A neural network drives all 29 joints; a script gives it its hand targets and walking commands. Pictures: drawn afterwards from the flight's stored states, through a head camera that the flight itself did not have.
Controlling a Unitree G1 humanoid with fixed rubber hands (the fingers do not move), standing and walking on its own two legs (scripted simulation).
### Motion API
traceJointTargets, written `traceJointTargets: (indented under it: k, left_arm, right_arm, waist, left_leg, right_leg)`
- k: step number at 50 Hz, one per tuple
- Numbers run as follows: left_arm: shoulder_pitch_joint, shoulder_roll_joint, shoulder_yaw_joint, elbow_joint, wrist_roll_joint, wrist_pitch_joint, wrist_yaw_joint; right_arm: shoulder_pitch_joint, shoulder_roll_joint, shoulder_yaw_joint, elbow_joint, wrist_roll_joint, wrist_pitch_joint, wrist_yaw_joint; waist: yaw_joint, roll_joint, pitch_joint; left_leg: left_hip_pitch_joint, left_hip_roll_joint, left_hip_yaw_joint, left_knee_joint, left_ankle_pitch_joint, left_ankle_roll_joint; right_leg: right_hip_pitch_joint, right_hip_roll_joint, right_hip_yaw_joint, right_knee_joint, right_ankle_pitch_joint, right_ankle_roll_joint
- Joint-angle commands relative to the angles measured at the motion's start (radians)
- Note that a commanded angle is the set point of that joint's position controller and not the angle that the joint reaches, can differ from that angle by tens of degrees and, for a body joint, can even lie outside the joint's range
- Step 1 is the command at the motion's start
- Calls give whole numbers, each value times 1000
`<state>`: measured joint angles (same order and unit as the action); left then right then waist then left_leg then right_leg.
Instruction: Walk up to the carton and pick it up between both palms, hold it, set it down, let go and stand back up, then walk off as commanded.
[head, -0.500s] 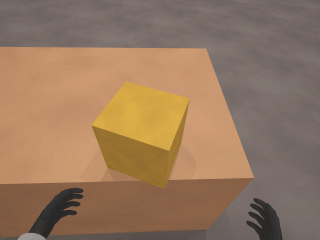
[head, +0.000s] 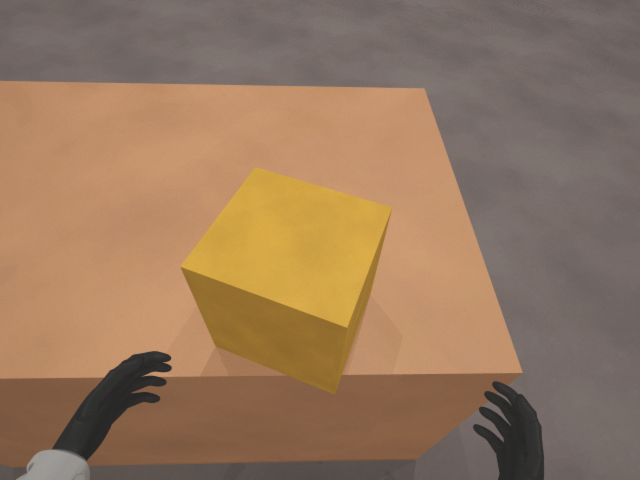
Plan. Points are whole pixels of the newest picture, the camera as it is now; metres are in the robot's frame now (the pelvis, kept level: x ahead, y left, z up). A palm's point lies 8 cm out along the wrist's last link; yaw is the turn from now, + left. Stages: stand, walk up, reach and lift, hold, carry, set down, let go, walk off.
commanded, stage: reach and lift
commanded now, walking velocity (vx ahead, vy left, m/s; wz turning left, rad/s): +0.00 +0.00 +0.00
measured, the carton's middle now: (295, 283) +0.37 +0.07 +0.02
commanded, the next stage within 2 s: none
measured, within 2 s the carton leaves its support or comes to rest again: neither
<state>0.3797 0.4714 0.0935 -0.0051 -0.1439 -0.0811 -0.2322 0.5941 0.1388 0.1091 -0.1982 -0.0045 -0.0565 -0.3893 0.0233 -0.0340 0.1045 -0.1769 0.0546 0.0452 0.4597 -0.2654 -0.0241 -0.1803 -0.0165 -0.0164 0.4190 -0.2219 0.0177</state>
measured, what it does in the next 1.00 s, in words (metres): stands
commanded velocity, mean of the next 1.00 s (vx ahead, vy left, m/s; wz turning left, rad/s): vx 0.00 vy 0.00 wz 0.00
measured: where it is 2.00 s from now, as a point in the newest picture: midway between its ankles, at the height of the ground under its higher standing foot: outside the picture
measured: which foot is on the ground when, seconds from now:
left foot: down 0.00-1.00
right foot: down 0.00-1.00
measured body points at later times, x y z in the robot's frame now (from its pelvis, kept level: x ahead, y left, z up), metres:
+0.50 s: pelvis +0.02 +0.00 +0.00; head +0.07 +0.02 +0.45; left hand +0.25 +0.26 +0.04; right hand +0.19 -0.17 +0.03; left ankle -0.01 +0.13 -0.74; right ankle +0.00 -0.13 -0.74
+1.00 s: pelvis -0.01 +0.01 +0.00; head +0.02 +0.03 +0.45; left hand +0.32 +0.25 +0.10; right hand +0.25 -0.14 +0.08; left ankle -0.01 +0.13 -0.74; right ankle +0.00 -0.13 -0.74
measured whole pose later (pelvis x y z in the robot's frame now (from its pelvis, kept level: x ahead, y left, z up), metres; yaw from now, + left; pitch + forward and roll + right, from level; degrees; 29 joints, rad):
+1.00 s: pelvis -0.01 +0.01 +0.00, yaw -1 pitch -2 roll -1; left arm -0.20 0.48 0.09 0.02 -0.17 0.37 -0.22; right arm 0.13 0.07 0.12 -0.25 0.13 0.29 -0.47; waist 0.02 -0.03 0.10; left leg -0.17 0.05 0.06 0.46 -0.25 -0.01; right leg -0.18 -0.02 0.00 0.42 -0.20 0.03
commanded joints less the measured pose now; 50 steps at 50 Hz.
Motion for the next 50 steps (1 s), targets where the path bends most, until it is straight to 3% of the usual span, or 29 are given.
traceJointTargets:
  k: [1, 7, 14, 23, 31, 37, 42, 50]
  left_arm:
    - [-9, 259, 90, -174, -158, -49, -19]
    - [1, 260, 106, -223, -146, -43, -33]
    - [-45, 259, 116, -248, -141, -16, -48]
    - [-200, 227, 107, -243, -139, 59, -49]
    - [-456, 214, 90, -176, -142, 160, -30]
    - [-667, 220, 83, -157, -161, 256, -3]
    - [-761, 215, 79, -132, -175, 358, 20]
    - [-914, 222, 60, -164, -200, 506, 45]
  right_arm:
    - [28, 24, 176, -141, 94, -93, -21]
    - [16, -2, 195, -148, 110, -148, -26]
    - [-21, -12, 207, -141, 120, -179, -32]
    - [-184, -28, 186, -197, 135, -139, -37]
    - [-400, -42, 141, -184, 159, 3, -47]
    - [-559, -81, 76, -174, 184, 147, -66]
    - [-673, -129, 27, -208, 215, 259, -84]
    - [-848, -197, -36, -296, 255, 406, -103]
  waist:
    - [123, 106, -136]
    - [120, 118, -181]
    - [103, 128, -211]
    - [99, 127, -252]
    - [66, 98, -263]
    - [15, 83, -285]
    - [-19, 81, -323]
    - [-70, 87, -422]
  left_leg:
    - [149, -26, -15, -77, 180, 41]
    - [218, -37, -17, -57, 341, 24]
    - [269, -54, -18, -50, 429, 22]
    - [261, -64, -22, -62, 391, 38]
    - [178, -49, -33, -85, 200, 69]
    - [117, -37, -38, -98, 103, 82]
    - [102, -29, -27, -95, 103, 74]
    - [102, -31, -6, -81, 190, 46]
  right_leg:
    - [84, -47, 71, -53, 229, -12]
    - [108, -36, 60, -35, 431, -14]
    - [122, -34, 59, -32, 571, -13]
    - [110, -52, 58, -54, 554, -9]
    - [81, -83, 58, -93, 323, -9]
    - [107, -84, 71, -99, 205, -8]
    - [154, -72, 68, -96, 200, -9]
    - [225, -47, 48, -82, 313, -8]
